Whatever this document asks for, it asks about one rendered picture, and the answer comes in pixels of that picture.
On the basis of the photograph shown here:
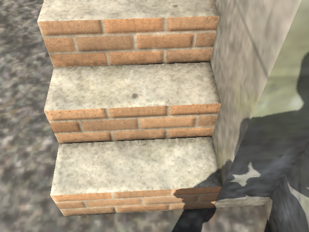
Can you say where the stairs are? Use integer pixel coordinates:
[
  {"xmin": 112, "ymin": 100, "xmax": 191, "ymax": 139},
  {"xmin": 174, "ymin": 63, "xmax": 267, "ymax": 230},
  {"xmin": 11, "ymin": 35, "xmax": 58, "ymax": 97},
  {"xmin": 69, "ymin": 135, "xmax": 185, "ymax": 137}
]
[{"xmin": 37, "ymin": 0, "xmax": 223, "ymax": 217}]

